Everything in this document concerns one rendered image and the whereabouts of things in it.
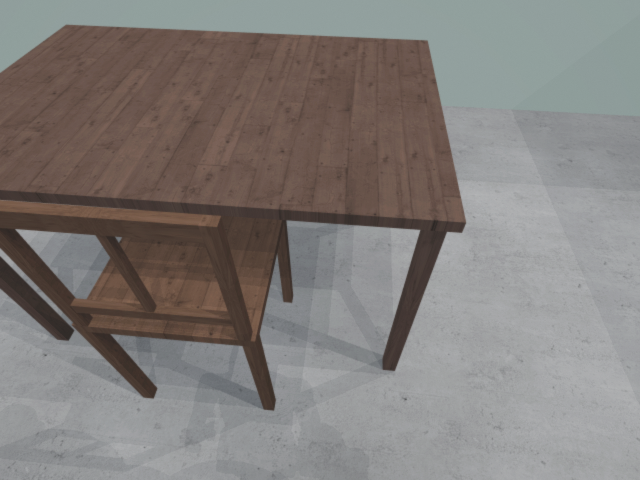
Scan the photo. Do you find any chair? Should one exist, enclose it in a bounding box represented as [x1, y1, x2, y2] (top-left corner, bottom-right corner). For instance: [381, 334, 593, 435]
[0, 200, 293, 411]

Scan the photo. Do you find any table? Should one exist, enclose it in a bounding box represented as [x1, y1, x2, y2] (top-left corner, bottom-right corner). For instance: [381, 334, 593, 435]
[0, 25, 466, 371]

